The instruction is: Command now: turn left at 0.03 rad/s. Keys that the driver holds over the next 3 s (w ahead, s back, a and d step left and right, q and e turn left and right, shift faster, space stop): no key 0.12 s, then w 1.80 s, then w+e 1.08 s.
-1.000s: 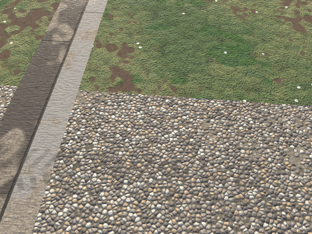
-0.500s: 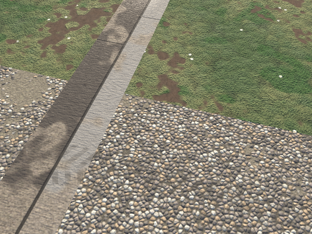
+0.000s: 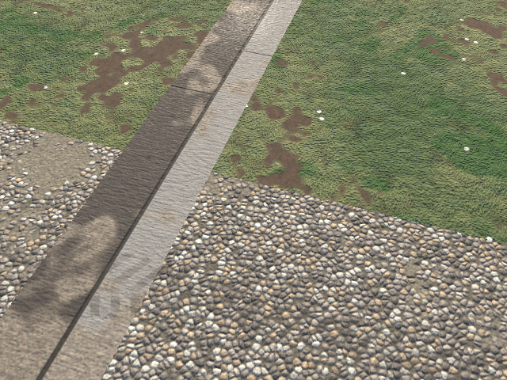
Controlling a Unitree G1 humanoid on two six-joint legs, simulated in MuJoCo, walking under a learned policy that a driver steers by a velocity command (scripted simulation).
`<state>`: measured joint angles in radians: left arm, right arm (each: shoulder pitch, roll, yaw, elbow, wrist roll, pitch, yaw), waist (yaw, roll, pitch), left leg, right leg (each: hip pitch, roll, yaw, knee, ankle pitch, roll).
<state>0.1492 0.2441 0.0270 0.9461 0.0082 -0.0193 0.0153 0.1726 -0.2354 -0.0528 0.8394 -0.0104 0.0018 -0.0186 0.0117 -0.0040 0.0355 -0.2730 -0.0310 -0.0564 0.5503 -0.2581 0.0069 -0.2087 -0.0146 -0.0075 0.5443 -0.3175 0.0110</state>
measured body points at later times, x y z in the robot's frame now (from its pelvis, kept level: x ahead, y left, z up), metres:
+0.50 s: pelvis +0.08 +0.02 +0.00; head +0.09 +0.03 +0.45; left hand +0.14 +0.29 -0.14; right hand +0.11 -0.25 -0.13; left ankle +0.03 +0.12 -0.73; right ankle +0.01 -0.11 -0.66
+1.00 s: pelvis +0.34 -0.05 +0.01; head +0.36 -0.06 +0.45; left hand +0.43 +0.22 -0.12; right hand +0.40 -0.32 -0.13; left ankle +0.30 +0.11 -0.64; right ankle +0.39 -0.13 -0.73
